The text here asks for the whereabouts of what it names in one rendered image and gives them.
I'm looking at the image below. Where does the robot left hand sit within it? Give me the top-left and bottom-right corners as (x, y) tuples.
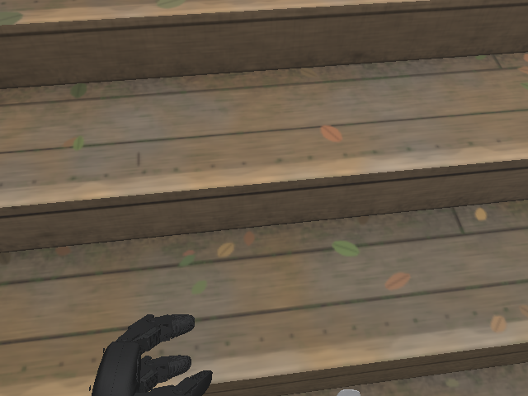
(89, 314), (213, 396)

